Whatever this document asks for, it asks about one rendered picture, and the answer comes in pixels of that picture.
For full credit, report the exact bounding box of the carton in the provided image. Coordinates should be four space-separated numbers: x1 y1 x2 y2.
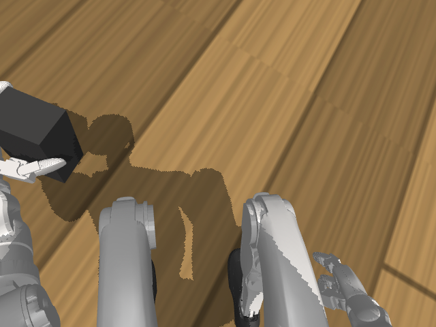
0 86 84 183

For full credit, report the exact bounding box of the right robot arm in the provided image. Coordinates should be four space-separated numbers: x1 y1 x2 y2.
345 294 392 327

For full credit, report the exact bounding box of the left robot hand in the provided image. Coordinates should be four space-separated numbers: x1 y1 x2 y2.
0 81 66 183

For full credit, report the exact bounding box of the right robot foot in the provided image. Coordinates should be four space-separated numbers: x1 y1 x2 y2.
228 248 260 327

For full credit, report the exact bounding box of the right robot hand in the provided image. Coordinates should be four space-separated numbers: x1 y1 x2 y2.
313 252 367 311

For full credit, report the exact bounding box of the left robot arm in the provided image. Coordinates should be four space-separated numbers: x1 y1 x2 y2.
0 178 61 327

